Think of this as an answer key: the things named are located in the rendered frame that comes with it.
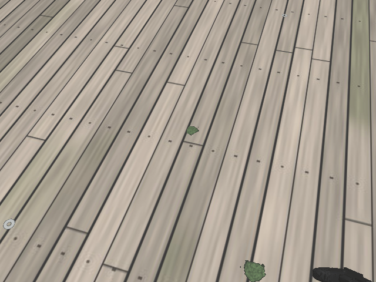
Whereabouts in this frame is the right robot hand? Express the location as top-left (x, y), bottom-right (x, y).
top-left (313, 267), bottom-right (372, 282)

